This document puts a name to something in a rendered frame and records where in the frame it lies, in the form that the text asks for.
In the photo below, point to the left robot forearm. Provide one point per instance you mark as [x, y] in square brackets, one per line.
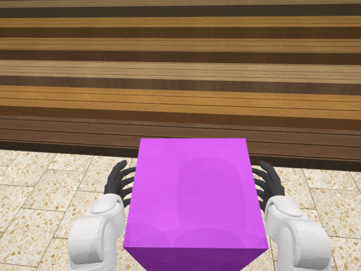
[92, 239]

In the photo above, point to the carton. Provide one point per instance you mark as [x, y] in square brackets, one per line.
[194, 206]

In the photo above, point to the left robot hand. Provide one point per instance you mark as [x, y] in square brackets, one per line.
[115, 184]

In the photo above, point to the right robot forearm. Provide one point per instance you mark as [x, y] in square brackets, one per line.
[303, 245]

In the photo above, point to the right robot hand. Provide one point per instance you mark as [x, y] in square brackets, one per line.
[272, 185]

